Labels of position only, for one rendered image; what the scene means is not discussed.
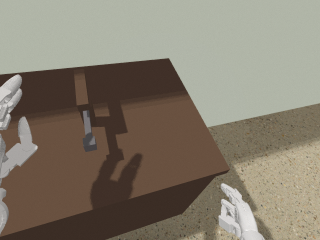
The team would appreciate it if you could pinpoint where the robot right forearm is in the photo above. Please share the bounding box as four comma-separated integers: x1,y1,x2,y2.
240,230,265,240

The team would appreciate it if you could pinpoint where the robot right hand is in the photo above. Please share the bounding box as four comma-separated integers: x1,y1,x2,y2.
218,183,258,239

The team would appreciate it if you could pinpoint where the tap lever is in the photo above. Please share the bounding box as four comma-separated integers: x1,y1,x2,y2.
82,110,97,152

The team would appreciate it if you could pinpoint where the counter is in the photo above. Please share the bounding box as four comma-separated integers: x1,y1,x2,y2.
0,58,230,240

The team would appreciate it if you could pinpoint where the robot left hand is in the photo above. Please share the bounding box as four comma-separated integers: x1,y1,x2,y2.
0,74,38,186

